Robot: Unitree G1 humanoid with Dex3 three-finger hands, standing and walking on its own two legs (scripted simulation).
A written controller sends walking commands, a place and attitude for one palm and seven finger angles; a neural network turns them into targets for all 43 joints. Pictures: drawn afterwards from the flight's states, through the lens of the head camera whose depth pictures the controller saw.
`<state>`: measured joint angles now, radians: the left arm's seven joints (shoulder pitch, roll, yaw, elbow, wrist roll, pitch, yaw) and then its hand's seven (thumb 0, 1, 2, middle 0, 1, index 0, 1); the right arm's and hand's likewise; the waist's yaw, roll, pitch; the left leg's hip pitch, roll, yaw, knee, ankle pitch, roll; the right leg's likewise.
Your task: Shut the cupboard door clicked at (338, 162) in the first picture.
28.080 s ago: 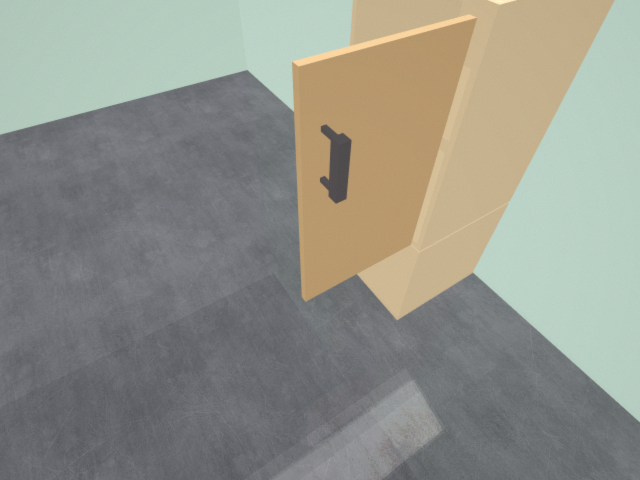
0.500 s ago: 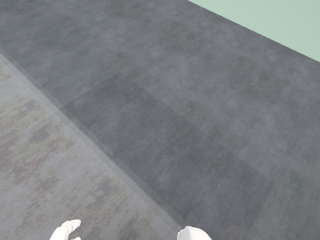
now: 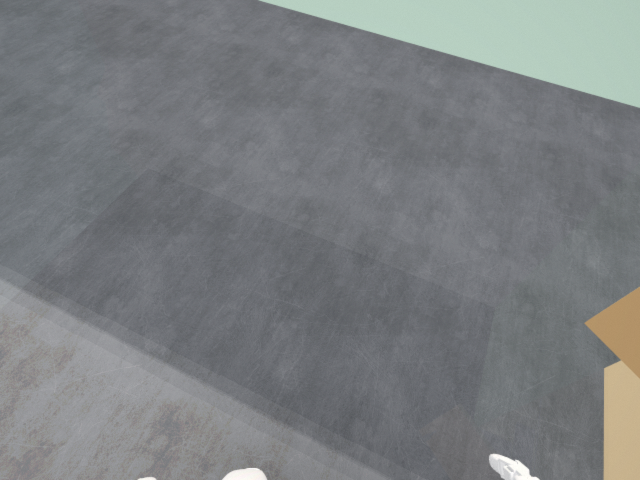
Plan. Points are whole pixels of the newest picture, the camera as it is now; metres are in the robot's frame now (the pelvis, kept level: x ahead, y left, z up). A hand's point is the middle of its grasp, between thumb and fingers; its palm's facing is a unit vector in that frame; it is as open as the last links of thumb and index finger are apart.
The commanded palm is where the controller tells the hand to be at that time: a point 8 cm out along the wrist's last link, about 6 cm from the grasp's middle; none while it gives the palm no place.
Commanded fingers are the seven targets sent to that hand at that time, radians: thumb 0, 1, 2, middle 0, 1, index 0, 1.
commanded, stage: turn to face it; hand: left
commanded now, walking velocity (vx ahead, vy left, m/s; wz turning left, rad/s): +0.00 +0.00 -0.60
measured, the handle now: out of the picture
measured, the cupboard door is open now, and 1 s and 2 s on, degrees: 54 54 54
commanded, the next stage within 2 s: take the last steps up to it in 1.54 s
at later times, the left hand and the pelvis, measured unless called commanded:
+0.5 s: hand (228, 438) +0.18 +0.14 -0.14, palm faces -0.30 -0.91 -0.28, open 7.4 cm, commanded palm none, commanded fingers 0.00 0.90 0.90 -0.20 -0.30 -0.20 -0.30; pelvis +0.00 -0.03 +0.00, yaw -18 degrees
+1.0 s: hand (261, 395) +0.24 +0.10 -0.15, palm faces -0.54 -0.81 -0.21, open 7.4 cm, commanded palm none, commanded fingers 0.00 0.90 0.90 -0.20 -0.30 -0.20 -0.30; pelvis +0.04 -0.02 +0.01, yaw -36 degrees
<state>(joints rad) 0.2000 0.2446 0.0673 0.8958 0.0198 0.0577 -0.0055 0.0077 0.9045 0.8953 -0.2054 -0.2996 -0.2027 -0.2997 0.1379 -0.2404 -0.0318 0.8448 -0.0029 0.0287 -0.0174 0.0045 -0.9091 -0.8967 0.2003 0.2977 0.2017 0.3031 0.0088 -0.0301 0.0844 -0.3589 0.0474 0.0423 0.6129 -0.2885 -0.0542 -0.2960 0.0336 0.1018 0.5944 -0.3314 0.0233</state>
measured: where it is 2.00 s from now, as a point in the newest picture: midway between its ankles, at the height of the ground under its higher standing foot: outside the picture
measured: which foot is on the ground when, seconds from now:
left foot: down 0.00-0.40, up 0.42-0.72, down 0.74-1.00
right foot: down 0.00-0.00, up 0.02-0.38, down 0.40-0.74, up 0.76-1.00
